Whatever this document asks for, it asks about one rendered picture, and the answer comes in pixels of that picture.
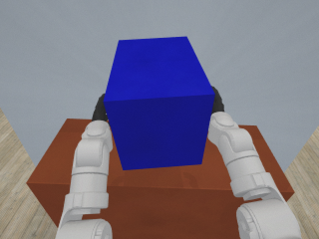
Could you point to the pedestal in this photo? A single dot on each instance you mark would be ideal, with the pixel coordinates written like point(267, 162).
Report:
point(174, 202)

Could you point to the carton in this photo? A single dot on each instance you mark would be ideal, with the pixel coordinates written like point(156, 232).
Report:
point(158, 102)

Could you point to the robot left forearm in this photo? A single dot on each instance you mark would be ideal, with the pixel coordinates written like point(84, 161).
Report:
point(88, 189)

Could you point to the right robot hand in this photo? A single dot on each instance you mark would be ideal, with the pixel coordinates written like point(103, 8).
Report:
point(218, 106)

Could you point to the right robot upper arm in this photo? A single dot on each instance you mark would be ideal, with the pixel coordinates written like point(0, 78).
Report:
point(266, 219)

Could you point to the robot right forearm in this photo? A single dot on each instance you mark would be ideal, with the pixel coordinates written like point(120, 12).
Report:
point(248, 176)

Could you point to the left robot upper arm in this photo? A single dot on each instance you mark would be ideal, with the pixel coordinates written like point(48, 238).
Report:
point(86, 229)

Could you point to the left robot hand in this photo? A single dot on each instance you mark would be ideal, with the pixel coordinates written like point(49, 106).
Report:
point(100, 110)

